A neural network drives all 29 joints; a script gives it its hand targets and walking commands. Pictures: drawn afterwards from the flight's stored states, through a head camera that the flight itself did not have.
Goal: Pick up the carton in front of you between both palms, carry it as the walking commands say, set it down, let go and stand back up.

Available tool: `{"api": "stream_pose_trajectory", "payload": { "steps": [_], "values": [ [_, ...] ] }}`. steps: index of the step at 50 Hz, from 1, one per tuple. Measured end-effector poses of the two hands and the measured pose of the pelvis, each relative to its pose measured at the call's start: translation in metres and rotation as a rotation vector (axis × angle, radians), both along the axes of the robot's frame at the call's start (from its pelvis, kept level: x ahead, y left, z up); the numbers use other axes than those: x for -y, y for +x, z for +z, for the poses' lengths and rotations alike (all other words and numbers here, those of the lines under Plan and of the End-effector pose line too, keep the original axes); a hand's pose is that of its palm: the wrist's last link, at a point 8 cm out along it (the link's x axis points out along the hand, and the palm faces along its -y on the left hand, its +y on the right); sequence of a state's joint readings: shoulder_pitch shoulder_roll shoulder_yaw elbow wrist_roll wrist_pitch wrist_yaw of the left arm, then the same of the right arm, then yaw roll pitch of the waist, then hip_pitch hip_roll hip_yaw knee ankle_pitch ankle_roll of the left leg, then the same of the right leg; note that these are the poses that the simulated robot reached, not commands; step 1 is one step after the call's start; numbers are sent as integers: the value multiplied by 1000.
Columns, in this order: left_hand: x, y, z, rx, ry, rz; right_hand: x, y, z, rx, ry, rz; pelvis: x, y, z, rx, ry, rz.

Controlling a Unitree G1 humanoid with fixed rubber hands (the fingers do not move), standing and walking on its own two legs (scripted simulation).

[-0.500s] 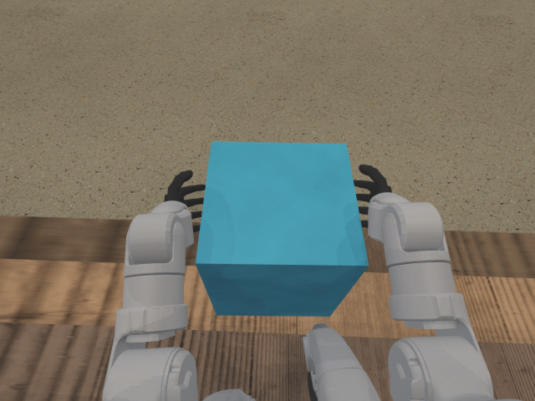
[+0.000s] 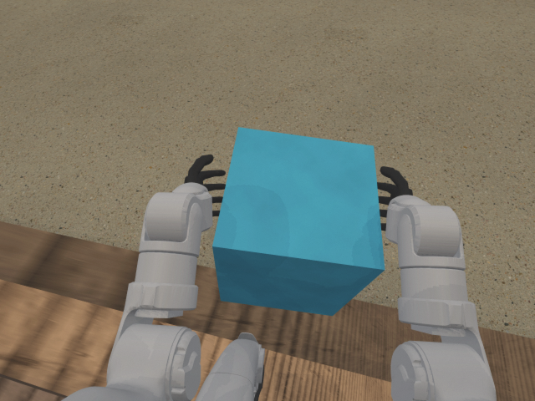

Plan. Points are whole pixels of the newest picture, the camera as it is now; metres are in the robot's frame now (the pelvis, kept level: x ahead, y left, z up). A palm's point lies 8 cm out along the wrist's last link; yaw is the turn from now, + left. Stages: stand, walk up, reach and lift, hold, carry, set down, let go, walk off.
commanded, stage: carry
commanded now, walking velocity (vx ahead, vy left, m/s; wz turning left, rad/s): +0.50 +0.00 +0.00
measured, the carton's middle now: (289, 230) +0.37 +0.03 +0.00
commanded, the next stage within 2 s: none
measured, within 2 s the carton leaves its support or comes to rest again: neither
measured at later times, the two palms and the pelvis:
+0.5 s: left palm (256, 117) +0.74 +0.15 -0.07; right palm (373, 119) +0.74 -0.14 -0.06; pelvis +0.38 +0.02 -0.16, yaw +2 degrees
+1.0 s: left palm (264, 78) +1.15 +0.19 -0.22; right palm (341, 76) +1.17 -0.09 -0.22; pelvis +0.79 +0.03 -0.34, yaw +0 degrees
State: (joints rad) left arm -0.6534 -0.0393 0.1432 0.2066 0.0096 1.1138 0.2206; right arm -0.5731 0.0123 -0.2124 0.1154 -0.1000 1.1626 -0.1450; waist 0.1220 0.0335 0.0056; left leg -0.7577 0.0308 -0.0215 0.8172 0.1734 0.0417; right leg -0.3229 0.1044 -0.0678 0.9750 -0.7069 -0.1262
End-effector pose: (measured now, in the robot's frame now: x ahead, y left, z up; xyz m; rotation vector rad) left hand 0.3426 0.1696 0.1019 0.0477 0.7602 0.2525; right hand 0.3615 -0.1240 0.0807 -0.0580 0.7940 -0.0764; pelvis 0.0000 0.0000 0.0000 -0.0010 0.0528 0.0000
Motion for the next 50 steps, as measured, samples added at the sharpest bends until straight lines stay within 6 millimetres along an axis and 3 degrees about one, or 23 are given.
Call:
{"api": "stream_pose_trajectory", "payload": {
  "steps": [4,8,14,19,23,28,31,36,39,44,50],
  "values": [
    [-6,78,-16,76,2,-25,-6,70,-17,72,-2,-29,-13,72,-38,11,-22,-8],
    [2,158,-51,119,-15,-107,1,129,-43,116,-52,-96,-25,140,-86,33,-11,6],
    [15,236,-115,-26,-38,-149,15,194,-98,-31,-55,-160,-35,217,-106,13,7,8],
    [17,302,-149,-54,-56,-134,14,263,-123,-79,-90,-169,-31,284,-117,-3,-3,18],
    [17,366,-166,0,-84,-105,16,335,-133,-28,-101,-156,-21,348,-140,-4,9,39],
    [11,449,-182,125,-32,-40,9,445,-155,101,-64,-70,-8,442,-201,32,22,27],
    [-1,487,-204,124,-12,7,-4,498,-180,107,-57,-10,-2,485,-228,27,0,14],
    [-11,543,-246,-4,-32,59,-15,562,-228,-16,-46,16,3,554,-240,13,-9,20],
    [-12,586,-263,-57,-18,60,-16,604,-249,-52,-31,9,-2,596,-245,-2,-7,15],
    [-14,673,-283,-57,47,50,-26,692,-270,23,-8,-27,-17,677,-272,-10,-23,-3],
    [-25,805,-321,44,22,25,-36,812,-299,134,-42,-64,-33,794,-342,-8,-22,1]
  ]
}}
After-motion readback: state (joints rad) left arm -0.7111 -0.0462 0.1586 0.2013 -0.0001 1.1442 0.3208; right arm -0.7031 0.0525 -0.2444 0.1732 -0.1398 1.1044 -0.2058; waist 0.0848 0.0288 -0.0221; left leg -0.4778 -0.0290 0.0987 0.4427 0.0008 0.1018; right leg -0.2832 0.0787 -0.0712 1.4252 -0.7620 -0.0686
